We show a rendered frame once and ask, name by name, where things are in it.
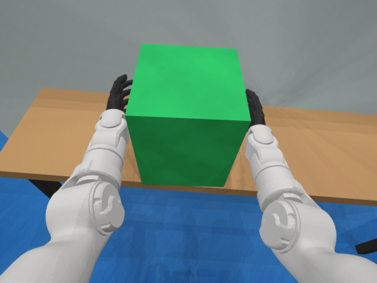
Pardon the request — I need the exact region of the right robot forearm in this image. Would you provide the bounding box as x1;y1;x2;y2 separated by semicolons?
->
244;124;321;213

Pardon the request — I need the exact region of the table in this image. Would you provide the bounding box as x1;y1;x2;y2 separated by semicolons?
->
0;88;377;255

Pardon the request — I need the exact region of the carton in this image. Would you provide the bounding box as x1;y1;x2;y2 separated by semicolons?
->
125;44;251;187

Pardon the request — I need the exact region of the right robot hand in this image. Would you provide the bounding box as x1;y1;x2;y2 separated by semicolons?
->
246;89;266;132

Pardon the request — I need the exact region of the left robot upper arm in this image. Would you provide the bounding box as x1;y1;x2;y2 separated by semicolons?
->
0;180;125;283

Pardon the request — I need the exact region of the right robot upper arm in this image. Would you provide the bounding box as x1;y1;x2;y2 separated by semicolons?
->
259;199;377;283

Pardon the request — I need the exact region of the left robot hand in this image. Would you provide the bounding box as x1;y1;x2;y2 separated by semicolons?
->
106;74;133;113

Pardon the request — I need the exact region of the left robot forearm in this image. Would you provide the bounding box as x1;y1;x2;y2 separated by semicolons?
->
45;109;130;231

